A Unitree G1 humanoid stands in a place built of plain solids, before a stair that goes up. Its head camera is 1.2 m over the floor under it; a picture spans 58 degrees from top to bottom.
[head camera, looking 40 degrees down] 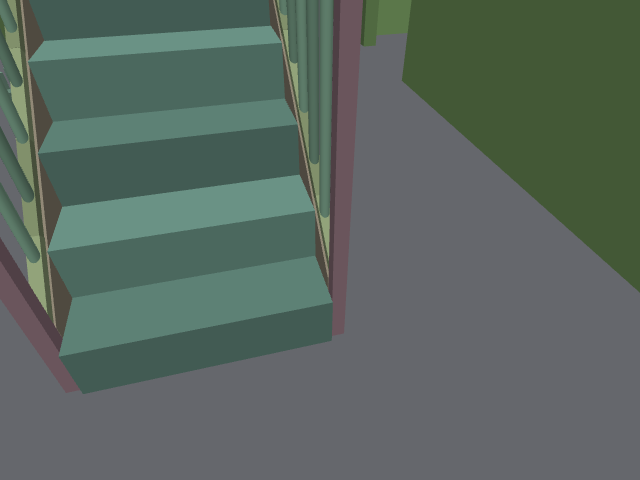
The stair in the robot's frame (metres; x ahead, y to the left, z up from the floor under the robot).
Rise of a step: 0.19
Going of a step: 0.22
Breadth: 0.79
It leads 15 degrees to the left of straight ahead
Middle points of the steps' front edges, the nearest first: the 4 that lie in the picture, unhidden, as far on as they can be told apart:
0.80 0.34 0.19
1.02 0.40 0.39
1.24 0.45 0.58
1.45 0.51 0.77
